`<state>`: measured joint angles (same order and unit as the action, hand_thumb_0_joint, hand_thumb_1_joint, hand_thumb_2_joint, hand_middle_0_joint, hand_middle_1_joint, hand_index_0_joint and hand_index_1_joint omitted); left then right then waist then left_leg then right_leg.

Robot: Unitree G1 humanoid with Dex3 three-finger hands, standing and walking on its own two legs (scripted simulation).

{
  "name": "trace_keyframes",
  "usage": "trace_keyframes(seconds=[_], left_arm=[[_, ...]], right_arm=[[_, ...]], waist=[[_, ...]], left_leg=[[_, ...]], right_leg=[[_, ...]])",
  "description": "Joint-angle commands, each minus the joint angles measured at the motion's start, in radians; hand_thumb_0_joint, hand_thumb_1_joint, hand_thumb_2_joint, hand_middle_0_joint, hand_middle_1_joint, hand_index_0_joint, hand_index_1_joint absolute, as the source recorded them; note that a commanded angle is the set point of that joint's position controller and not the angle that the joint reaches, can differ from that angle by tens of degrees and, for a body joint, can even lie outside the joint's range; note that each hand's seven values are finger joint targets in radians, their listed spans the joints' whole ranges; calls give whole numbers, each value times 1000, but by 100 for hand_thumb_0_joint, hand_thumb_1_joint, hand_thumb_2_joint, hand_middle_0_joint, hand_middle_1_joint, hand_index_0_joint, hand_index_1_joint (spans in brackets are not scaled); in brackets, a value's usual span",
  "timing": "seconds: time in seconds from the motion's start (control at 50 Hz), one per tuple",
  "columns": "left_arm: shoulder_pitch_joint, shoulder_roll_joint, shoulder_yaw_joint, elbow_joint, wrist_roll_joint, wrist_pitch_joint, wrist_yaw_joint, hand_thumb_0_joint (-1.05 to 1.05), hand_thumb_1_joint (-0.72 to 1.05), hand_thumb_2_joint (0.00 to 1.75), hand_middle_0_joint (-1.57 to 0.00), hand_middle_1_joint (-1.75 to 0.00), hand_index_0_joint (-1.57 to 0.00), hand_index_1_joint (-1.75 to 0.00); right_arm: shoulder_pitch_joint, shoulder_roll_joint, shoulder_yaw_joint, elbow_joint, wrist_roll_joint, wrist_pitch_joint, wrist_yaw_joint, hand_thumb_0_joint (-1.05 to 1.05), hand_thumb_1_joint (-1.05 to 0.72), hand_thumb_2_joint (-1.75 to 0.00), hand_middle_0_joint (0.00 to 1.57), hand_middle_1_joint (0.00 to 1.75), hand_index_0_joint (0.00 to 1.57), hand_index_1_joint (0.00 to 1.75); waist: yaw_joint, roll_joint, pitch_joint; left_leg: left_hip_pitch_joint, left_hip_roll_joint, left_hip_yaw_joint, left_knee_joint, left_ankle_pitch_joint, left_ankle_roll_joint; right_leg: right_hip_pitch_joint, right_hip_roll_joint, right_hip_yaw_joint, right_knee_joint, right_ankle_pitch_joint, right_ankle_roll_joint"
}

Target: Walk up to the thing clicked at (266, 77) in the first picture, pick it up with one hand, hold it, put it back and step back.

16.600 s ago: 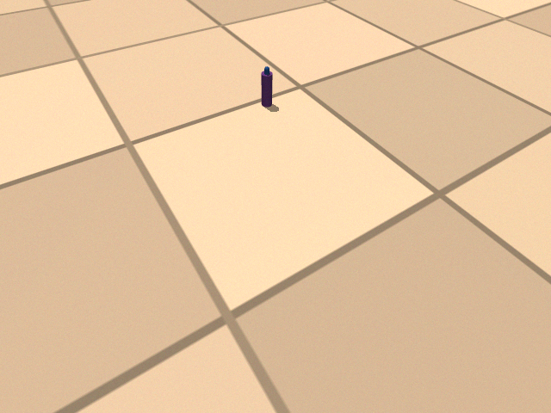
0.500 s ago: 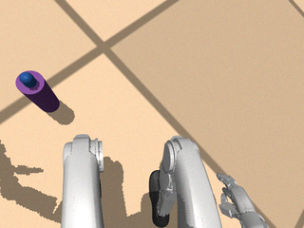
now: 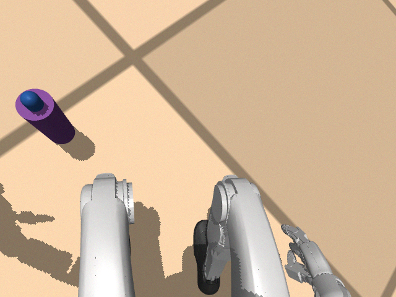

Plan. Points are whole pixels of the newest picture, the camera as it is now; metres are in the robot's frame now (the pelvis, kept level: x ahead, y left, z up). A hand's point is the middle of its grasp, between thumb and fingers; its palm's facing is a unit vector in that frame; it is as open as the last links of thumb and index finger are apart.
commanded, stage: go down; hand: left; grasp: from the side
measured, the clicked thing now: (48, 118) +0.45 +0.33 -0.25
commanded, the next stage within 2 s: none
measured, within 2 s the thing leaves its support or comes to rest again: neither
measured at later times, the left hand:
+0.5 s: hand out of the picture +0.34 +0.51 +0.04, palm faces +0.45 -0.89 -0.03, open 17.4 cm
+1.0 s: hand out of the picture +0.33 +0.51 +0.04, palm faces +0.45 -0.89 -0.03, open 17.5 cm
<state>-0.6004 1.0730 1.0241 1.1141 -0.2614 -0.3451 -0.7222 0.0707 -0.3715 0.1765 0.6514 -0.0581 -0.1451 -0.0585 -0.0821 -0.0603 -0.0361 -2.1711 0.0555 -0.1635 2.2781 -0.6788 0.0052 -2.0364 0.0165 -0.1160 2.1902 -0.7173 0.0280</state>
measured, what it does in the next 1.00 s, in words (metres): stands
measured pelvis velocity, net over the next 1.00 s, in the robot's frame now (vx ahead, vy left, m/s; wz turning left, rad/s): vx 0.00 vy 0.00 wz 0.00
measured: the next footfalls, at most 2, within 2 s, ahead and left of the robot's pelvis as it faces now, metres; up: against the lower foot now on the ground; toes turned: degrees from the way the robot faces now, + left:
none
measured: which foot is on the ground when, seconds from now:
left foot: down 0.00-1.00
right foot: down 0.00-1.00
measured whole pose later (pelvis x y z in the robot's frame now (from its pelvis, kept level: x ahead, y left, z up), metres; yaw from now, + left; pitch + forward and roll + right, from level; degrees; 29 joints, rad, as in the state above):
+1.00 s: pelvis +0.00 +0.00 +0.00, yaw +0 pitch +31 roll -10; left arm -0.59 1.09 1.01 1.14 -0.28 -0.35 -0.73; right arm 0.08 -0.37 0.18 0.65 -0.05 -0.15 -0.06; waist -0.07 -0.06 -0.05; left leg -2.17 0.06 -0.16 2.27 -0.67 0.01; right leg -2.04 0.02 -0.11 2.19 -0.71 0.03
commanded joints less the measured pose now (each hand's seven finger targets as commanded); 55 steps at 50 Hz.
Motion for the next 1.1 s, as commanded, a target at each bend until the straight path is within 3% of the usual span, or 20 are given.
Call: trace_keyframes(seconds=[0.0, 0.1, 0.14, 0.16, 0.24, 0.28, 0.32, 0.36, 0.42, 0.52, 0.54, 0.6, 0.7, 0.78, 0.8, 0.86, 0.94, 1.0, 1.08], left_arm=[[-129, 431, 48, -182, -45, -61, -3, 0, -51, 6, -5, 0, -3, -3], [-193, 447, 27, -243, -30, -67, -2, 0, -49, 7, -5, 0, -2, -2], [-201, 482, 42, -267, -27, -67, 0, 0, -50, 5, -6, 0, -3, -2], [-207, 466, 26, -257, -24, -64, 2, 0, -49, 5, -5, 0, -3, -1], [-180, 478, 39, -233, -21, -53, 2, 0, -49, 4, -6, 0, -3, -1], [-153, 443, 26, -177, -22, -44, 0, 0, -49, 6, -5, 0, -2, -1], [-135, 458, 40, -171, -28, -48, -1, 0, -51, 4, -6, 0, -3, -1], [-119, 445, 43, -165, -35, -53, -6, 0, -50, 3, -6, 0, -4, -1], [-129, 425, 35, -143, -40, -63, -9, 0, -49, 5, -5, 0, -3, -2], [-202, 446, 20, -176, -29, -80, -11, 0, -51, 5, -6, 0, -4, -2], [-217, 475, 28, -210, -26, -85, -10, 0, -52, 5, -5, 0, -3, -2], [-230, 487, 27, -208, -14, -78, -5, 0, -51, 5, -5, 0, -3, -2], [-198, 545, 67, -264, -10, -66, 1, 0, -51, 5, -6, 0, -3, -2], [-118, 470, 57, -212, -30, -45, 0, 0, -52, 4, -6, 0, -3, -2], [-125, 482, 61, -212, -34, -45, -2, 0, -53, 4, -6, 0, -3, -2], [-103, 444, 53, -161, -48, -44, -7, 0, -53, 3, -6, 0, -4, -2], [-129, 420, 26, -146, -53, -58, -18, 0, -53, 4, -5, 0, -4, -2], [-180, 423, 13, -131, -49, -71, -19, 0, -52, 5, -5, -1, -4, -2], [-234, 491, 18, -222, -17, -82, -16, 0, -51, 5, -5, 0, -3, -2]], right_arm=[[138, -254, -93, -32, 1, -26, -18, 0, -92, -91, 20, 30, 20, 30], [144, -259, -107, -28, 1, -25, -21, 0, -92, -91, 20, 30, 20, 30], [138, -254, -109, -30, 3, -27, -21, 0, -92, -91, 20, 30, 20, 30], [139, -254, -111, -28, 4, -26, -23, 0, -92, -91, 20, 30, 20, 30], [136, -252, -103, -29, 8, -23, -28, 0, -92, -91, 20, 30, 20, 30], [132, -246, -98, -34, 10, -24, -26, 0, -93, -91, 20, 30, 20, 30], [115, -244, -94, -42, 11, -24, -26, 0, -93, -91, 20, 30, 20, 30], [124, -250, -91, -43, 9, -23, -25, 0, -93, -91, 20, 30, 20, 30], [128, -253, -87, -43, 8, -26, -23, 0, -92, -91, 20, 30, 20, 30], [138, -259, -91, -36, 0, -26, -22, 0, -92, -91, 20, 30, 20, 30], [133, -264, -93, -34, -2, -26, -23, 0, -92, -91, 20, 30, 20, 30], [145, -262, -94, -28, -4, -25, -21, 0, -92, -91, 20, 30, 20, 30], [133, -261, -93, -35, -2, -17, -23, 0, -93, -91, 20, 30, 20, 30], [125, -250, -91, -42, 6, -18, -21, 0, -93, -91, 20, 30, 20, 30], [124, -248, -89, -41, 10, -18, -23, 0, -93, -91, 20, 30, 20, 30], [116, -248, -89, -48, 14, -20, -21, 0, -93, -91, 20, 30, 20, 30], [120, -251, -89, -46, 11, -28, -21, 0, -92, -91, 20, 30, 20, 30], [130, -252, -83, -37, 3, -34, -22, 0, -92, -91, 20, 30, 20, 30], [141, -268, -93, -28, -4, -29, -25, 0, -92, -91, 20, 30, 20, 30]], waist=[[53, 323, -642], [53, 372, -661], [68, 386, -676], [60, 381, -665], [77, 403, -642], [58, 348, -593], [73, 338, -573], [70, 347, -590], [48, 342, -589], [37, 354, -613], [48, 373, -635], [46, 384, -669], [94, 434, -710], [83, 373, -658], [79, 358, -644], [62, 304, -581], [43, 299, -573], [24, 285, -576], [52, 406, -655]], left_leg=[[574, 8, 47, -280, 243, 15], [595, 11, 46, -314, 165, 8], [586, 9, 51, -328, 119, 9], [577, 8, 50, -332, 94, 11], [603, 9, 34, -350, 129, 5], [555, 5, 40, -338, 115, 11], [529, 4, 43, -338, 98, 13], [551, 5, 38, -330, 148, 11], [576, 7, 29, -313, 197, 9], [568, 8, 36, -309, 143, 9], [584, 9, 35, -313, 133, 8], [599, 7, 45, -308, 153, 7], [636, 5, 46, -327, 184, 3], [582, -1, 55, -318, 185, 10], [559, -1, 54, -315, 178, 13], [510, 2, 47, -310, 137, 19], [512, 6, 41, -297, 131, 17], [493, 4, 53, -277, 136, 19], [615, 12, 40, -311, 139, 4]], right_leg=[[219, 34, -31, -188, 199, -63], [209, 32, -28, -194, 152, -66], [227, 32, -23, -202, 125, -65], [216, 32, -24, -205, 111, -64], [180, 29, -27, -189, 131, -69], [181, 30, -29, -204, 116, -67], [180, 31, -27, -205, 106, -66], [189, 31, -33, -196, 139, -67], [168, 30, -38, -181, 167, -68], [185, 30, -33, -189, 138, -65], [188, 30, -31, -186, 134, -65], [199, 29, -29, -183, 145, -66], [212, 26, -26, -176, 158, -69], [214, 31, -27, -195, 158, -66], [215, 31, -28, -195, 154, -66], [198, 34, -32, -203, 131, -62], [182, 36, -33, -195, 130, -64], [214, 37, -28, -206, 136, -60], [187, 32, -31, -182, 140, -67]])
